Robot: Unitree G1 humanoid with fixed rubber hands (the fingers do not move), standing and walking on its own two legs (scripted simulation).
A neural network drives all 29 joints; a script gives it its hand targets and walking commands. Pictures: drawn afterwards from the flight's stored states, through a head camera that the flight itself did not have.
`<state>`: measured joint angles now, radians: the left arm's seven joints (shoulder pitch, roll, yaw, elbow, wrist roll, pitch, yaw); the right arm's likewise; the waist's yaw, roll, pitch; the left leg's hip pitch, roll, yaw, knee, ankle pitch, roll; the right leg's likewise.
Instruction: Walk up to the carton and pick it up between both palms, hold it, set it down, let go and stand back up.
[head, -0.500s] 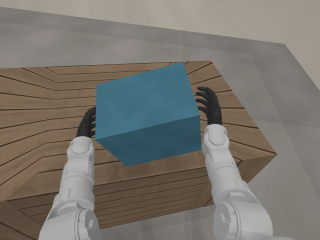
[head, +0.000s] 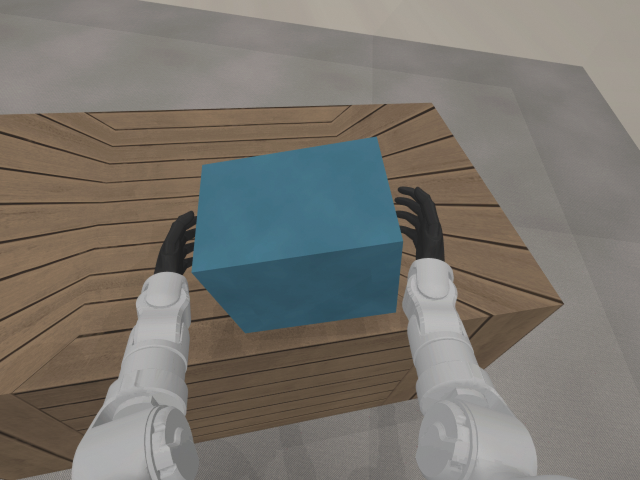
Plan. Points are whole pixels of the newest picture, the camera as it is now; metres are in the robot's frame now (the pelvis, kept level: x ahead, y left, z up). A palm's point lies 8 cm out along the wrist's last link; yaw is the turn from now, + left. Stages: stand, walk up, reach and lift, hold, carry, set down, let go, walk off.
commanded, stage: set down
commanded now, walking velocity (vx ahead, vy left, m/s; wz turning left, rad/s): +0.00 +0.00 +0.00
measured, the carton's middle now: (305, 243) +0.44 +0.01 -0.01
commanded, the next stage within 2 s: none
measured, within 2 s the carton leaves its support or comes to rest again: rests again in 1.54 s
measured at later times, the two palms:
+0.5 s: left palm (177, 258) +0.40 +0.20 +0.00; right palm (411, 253) +0.40 -0.14 +0.04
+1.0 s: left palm (185, 261) +0.41 +0.19 -0.02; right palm (411, 261) +0.40 -0.15 +0.01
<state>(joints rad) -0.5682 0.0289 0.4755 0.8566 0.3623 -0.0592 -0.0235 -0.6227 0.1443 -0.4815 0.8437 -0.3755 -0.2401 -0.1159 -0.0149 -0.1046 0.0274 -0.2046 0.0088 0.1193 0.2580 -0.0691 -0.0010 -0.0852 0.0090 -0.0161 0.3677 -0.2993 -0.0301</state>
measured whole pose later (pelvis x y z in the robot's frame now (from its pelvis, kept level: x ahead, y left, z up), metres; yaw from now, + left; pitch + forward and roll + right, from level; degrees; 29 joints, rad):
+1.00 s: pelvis +0.03 +0.00 +0.00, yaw +0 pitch +15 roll +1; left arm -0.66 0.07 0.48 1.10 0.30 -0.34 0.02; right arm -0.63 0.12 -0.59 1.01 -0.42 -0.42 -0.12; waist -0.01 -0.09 -0.09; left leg -0.48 0.02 0.12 0.33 -0.11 0.00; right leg -0.33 0.02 -0.02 0.37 -0.30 -0.03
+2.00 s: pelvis +0.02 +0.01 -0.01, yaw -1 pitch +19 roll +0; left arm -0.68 0.07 0.48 1.13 0.34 -0.45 0.03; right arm -0.63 0.09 -0.63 1.09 -0.41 -0.50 -0.10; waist -0.01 -0.08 -0.12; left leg -0.61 0.05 0.12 0.42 -0.13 0.01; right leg -0.42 0.04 -0.01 0.38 -0.29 -0.03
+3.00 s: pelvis +0.00 +0.03 -0.03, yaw -3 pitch +28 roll -3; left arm -0.82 0.19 0.31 1.43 0.00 -0.51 0.06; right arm -0.79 -0.10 -0.28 1.40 0.01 -0.50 -0.06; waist -0.01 -0.03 -0.27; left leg -0.91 0.08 0.11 0.60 -0.17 0.02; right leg -0.72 0.05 -0.01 0.54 -0.32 -0.02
